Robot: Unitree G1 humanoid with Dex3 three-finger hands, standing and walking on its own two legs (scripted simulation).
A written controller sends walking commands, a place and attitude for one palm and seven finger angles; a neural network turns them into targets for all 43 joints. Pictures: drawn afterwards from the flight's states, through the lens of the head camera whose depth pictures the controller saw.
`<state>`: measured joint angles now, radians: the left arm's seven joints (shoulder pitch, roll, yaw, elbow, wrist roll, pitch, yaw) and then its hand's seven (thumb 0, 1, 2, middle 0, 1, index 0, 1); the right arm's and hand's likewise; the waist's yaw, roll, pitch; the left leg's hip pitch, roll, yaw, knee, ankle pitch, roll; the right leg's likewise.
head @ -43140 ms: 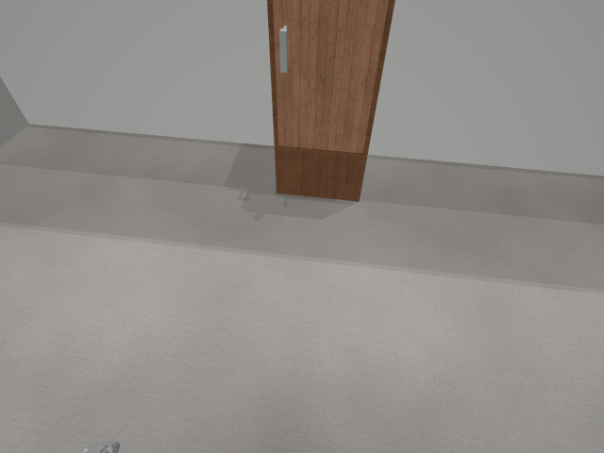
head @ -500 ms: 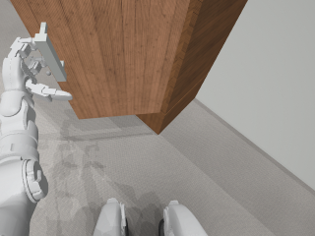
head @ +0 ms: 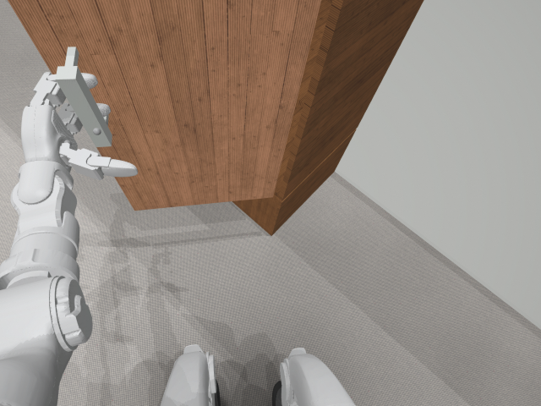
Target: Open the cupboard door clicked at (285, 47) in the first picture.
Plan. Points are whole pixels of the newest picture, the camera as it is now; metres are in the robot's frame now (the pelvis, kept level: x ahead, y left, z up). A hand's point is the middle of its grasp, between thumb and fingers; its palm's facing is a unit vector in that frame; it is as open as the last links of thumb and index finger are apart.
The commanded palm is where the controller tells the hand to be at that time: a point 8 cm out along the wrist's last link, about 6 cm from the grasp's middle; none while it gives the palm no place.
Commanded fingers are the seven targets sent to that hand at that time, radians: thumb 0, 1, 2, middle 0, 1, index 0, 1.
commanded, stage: slide the fingers in behind the handle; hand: left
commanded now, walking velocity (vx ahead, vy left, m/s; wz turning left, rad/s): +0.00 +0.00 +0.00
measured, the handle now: (89, 100) +0.55 +0.24 +0.06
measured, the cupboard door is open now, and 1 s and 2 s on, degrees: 51 50 88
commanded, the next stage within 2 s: close the thumb around the handle in 0.20 s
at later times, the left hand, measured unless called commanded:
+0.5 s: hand (90, 132) +0.50 +0.23 +0.05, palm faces +0.11 -0.99 +0.01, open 12.9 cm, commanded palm +0.48 +0.27 +0.06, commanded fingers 0.00 0.12 0.56 -0.34 -1.27 -0.34 -1.27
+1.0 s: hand (103, 130) +0.50 +0.21 +0.05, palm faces +0.09 -1.00 +0.01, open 5.9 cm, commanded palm +0.47 +0.26 +0.06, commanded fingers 0.00 0.90 0.90 -0.40 -1.35 -0.40 -1.35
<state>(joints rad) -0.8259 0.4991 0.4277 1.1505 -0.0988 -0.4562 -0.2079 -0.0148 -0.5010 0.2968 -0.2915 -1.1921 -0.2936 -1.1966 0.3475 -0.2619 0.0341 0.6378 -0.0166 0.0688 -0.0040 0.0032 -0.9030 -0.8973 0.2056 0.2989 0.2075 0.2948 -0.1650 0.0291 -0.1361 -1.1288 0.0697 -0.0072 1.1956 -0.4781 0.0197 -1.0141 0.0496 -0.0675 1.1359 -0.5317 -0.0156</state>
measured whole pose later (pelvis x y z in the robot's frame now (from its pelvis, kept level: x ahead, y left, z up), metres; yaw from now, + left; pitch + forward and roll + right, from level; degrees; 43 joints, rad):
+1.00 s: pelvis +0.00 +0.01 +0.00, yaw -1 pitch +24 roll -5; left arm -0.82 0.48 0.43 1.14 -0.09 -0.46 -0.20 0.01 0.69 0.82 -0.35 -1.32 -0.38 -1.33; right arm 0.36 -0.25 0.04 0.64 -0.02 0.07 0.00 0.00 -0.90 -0.90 0.21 0.30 0.21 0.29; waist -0.17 0.03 -0.14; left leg -1.13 0.07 0.00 1.20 -0.49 0.03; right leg -1.02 0.05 -0.05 1.13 -0.53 0.00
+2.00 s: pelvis +0.02 -0.03 +0.02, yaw +3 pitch +15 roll +0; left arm 0.00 -0.07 -0.07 0.34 0.05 -0.40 0.54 0.02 0.65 0.74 -0.32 -1.31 -0.35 -1.33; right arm 0.20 -0.18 0.00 0.58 -0.08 0.03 0.04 0.01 -0.90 -0.90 0.20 0.30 0.21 0.29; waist -0.02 0.02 -0.17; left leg -0.87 0.04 -0.01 1.06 -0.46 -0.03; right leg -0.78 0.02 -0.07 1.07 -0.56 -0.06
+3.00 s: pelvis +0.01 -0.03 +0.02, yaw +4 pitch +15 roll -1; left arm 0.06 -0.10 -0.22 0.25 0.11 -0.31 0.59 -0.01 -0.48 0.30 -0.24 -0.76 -0.26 -0.78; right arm 0.20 -0.17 0.00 0.59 -0.09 -0.03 0.02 0.01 -0.90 -0.90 0.20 0.30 0.21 0.29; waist -0.02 0.03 -0.18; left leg -0.89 0.02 -0.03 1.10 -0.46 -0.02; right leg -0.79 0.01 -0.09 1.10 -0.57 -0.05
